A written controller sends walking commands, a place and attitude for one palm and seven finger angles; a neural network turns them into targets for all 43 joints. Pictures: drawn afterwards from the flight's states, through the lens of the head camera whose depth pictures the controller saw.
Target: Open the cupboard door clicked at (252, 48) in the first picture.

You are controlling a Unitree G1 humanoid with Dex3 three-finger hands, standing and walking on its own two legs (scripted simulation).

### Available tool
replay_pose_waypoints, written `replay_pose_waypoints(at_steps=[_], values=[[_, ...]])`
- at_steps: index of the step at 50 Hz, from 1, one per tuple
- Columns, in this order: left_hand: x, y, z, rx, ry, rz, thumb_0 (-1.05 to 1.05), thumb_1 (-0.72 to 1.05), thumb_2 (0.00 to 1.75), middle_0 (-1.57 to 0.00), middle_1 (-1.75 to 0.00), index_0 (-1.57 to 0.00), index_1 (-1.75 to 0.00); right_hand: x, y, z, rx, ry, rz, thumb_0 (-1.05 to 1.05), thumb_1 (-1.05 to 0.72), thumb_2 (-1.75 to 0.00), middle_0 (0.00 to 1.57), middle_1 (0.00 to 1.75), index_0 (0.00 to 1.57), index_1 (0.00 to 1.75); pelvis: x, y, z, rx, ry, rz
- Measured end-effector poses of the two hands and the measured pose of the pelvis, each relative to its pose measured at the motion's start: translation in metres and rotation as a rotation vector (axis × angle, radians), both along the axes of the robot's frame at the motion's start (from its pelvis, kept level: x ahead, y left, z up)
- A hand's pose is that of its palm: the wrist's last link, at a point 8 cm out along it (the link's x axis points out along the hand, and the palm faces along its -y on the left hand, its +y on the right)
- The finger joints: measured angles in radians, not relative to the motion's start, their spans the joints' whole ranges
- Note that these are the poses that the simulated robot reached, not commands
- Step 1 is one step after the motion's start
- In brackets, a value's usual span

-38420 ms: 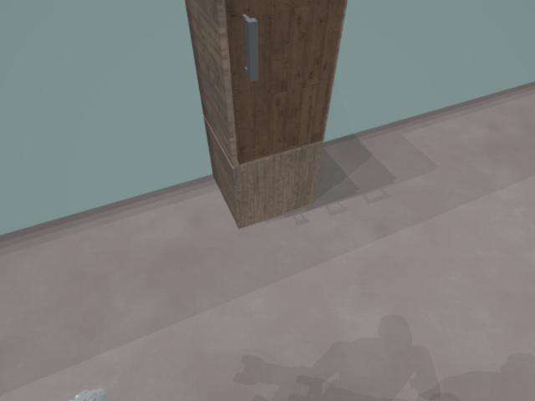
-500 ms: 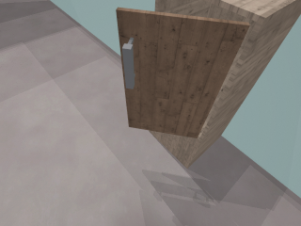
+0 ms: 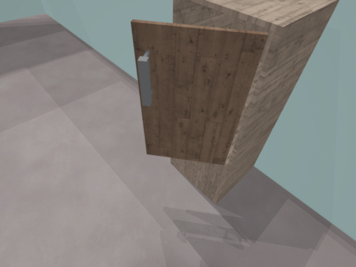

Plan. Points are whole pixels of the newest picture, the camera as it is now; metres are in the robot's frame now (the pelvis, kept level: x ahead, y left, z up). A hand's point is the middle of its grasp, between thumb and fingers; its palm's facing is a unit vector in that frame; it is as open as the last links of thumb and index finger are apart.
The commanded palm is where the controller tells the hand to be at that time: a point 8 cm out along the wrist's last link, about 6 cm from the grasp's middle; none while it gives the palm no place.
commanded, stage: come to a stop and stand still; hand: left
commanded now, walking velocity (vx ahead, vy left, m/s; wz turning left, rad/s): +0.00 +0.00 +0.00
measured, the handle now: (147, 79) +0.62 +0.13 +0.09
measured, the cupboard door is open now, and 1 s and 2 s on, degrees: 38 38 38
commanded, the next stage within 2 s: look again from close up in 0.06 s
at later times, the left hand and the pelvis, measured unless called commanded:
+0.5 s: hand out of the picture +0.00 +0.19 -0.17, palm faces +0.00 -0.98 -0.19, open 7.4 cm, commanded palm none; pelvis +0.00 +0.01 +0.01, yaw +0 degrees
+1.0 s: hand out of the picture -0.01 +0.17 -0.18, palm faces +0.01 -0.99 -0.16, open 7.4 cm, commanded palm none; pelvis +0.02 +0.00 +0.00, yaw -3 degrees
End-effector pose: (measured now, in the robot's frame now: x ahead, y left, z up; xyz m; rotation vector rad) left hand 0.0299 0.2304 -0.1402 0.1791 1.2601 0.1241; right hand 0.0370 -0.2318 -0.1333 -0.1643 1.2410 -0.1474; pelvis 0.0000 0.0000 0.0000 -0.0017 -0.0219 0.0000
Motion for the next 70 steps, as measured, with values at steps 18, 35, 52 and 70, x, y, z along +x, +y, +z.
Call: replay_pose_waypoints(at_steps=[18,35,52,70], values=[[-0.031,0.012,-0.001,-0.001,0.077,0.021,0.01,0.90,0.90,-0.20,-0.30,-0.20,-0.30,-0.030,0.000,0.004,-0.024,0.088,-0.009,0.00,-0.90,-0.90,0.20,0.30,0.20,0.30,-0.005,0.007,0.005,-0.003,0.000,0.003],[-0.036,0.005,-0.004,-0.028,0.098,0.032,0.01,0.90,0.90,-0.20,-0.30,-0.20,-0.30,-0.013,0.014,0.005,-0.007,0.064,-0.001,0.00,-0.90,-0.90,0.20,0.30,0.20,0.30,0.000,0.011,0.007,-0.002,-0.001,0.001],[-0.038,-0.010,-0.008,-0.043,0.173,0.054,0.01,0.91,0.90,-0.20,-0.30,-0.20,-0.30,-0.017,-0.001,-0.008,0.001,0.127,-0.072,0.00,-0.90,-0.90,0.20,0.30,0.20,0.30,0.032,-0.001,-0.003,-0.010,0.020,-0.047],[0.064,-0.005,-0.006,-0.001,0.069,-0.052,0.01,0.91,0.90,-0.20,-0.30,-0.20,-0.30,0.036,0.003,-0.004,-0.018,0.035,-0.133,0.00,-0.93,-0.90,0.20,0.30,0.21,0.30,0.050,0.001,-0.001,0.010,0.013,-0.105]])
